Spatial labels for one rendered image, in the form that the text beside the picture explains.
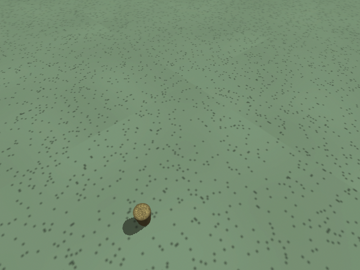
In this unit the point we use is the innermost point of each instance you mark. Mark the cup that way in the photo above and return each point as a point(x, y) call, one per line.
point(142, 214)

